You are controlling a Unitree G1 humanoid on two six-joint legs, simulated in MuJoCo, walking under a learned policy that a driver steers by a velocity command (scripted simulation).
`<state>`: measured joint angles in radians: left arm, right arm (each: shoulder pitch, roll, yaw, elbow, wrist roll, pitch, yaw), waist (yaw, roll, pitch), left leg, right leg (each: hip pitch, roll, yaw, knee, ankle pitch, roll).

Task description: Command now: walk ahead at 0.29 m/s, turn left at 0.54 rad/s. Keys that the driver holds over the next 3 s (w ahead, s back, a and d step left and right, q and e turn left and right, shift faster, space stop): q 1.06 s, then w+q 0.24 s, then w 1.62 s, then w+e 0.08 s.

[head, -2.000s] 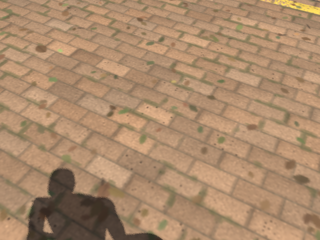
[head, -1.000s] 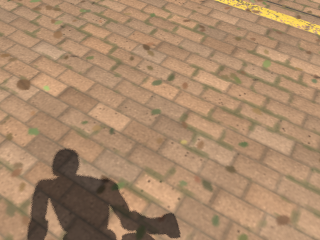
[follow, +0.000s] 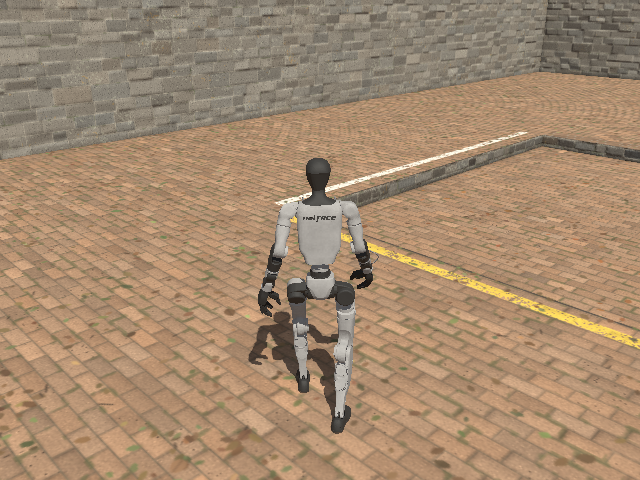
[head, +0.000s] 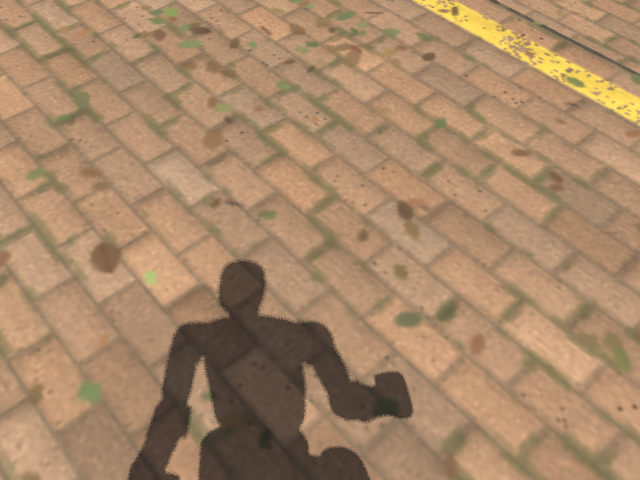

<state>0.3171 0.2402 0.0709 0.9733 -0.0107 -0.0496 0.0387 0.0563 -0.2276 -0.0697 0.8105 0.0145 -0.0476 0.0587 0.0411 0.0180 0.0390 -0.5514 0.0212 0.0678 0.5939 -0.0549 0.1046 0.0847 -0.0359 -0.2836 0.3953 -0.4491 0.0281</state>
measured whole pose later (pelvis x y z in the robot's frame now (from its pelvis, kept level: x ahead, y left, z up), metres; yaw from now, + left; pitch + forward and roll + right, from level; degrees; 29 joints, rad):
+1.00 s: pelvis +0.14 +0.02 +0.01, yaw +36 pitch +2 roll -1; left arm 0.14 0.31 0.09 0.73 0.01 0.01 0.02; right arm 0.17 -0.30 -0.09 0.60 0.01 0.06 0.01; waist 0.02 -0.04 0.05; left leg -0.33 -0.01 0.01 0.59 -0.31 0.04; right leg -0.37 -0.12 -0.08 0.76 -0.46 0.07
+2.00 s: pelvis +0.33 +0.29 +0.01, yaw +52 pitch +2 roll +0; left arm 0.38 0.30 0.04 0.81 -0.03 -0.07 0.00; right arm 0.11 -0.27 -0.04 0.65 0.01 -0.08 0.03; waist 0.05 -0.02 0.04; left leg -0.41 -0.03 0.03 0.54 -0.17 0.05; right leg -0.31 -0.04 0.05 1.12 -0.43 -0.01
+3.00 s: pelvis +0.69 +0.73 +0.00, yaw +51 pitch +2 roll -1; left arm 0.39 0.31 0.05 0.87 -0.01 -0.04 0.00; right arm 0.04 -0.26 -0.03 0.71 0.00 -0.09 0.04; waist 0.06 -0.01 0.03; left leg -0.48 0.01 0.04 0.56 -0.11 0.06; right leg -0.08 0.00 0.01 0.69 -0.46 -0.02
